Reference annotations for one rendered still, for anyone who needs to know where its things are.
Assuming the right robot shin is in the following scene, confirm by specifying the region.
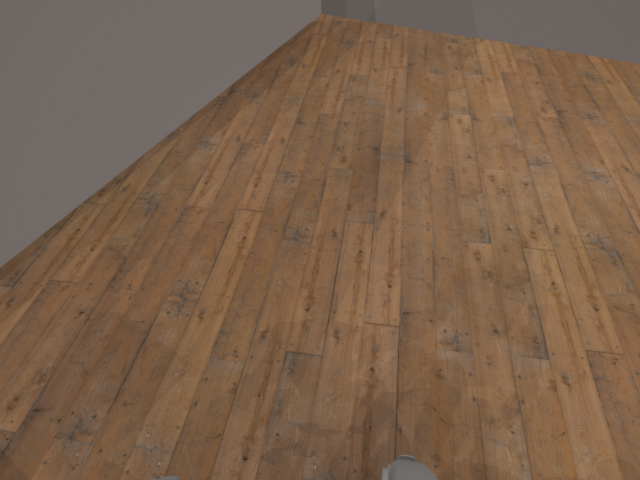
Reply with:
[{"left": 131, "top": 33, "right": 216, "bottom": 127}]
[{"left": 394, "top": 455, "right": 416, "bottom": 462}]

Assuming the right robot thigh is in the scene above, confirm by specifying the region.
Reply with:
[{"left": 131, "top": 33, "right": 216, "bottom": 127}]
[{"left": 380, "top": 459, "right": 438, "bottom": 480}]

